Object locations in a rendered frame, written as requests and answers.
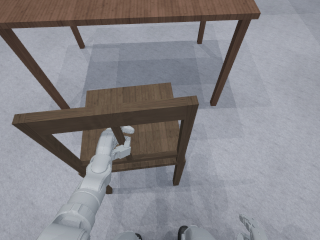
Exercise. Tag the left robot upper arm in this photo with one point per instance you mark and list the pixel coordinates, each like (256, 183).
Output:
(62, 232)

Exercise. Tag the robot right shin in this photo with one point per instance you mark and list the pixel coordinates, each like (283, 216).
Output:
(191, 226)

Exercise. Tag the left robot forearm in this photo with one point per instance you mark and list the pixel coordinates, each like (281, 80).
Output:
(80, 210)

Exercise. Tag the table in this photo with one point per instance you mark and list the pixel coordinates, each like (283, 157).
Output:
(15, 14)

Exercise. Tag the robot right thigh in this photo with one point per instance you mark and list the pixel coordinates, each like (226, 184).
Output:
(196, 233)

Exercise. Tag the robot right hand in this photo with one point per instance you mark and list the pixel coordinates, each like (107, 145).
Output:
(252, 226)

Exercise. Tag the chair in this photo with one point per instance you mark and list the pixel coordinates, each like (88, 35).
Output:
(150, 109)

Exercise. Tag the robot left hand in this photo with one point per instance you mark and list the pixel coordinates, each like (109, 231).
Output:
(107, 142)

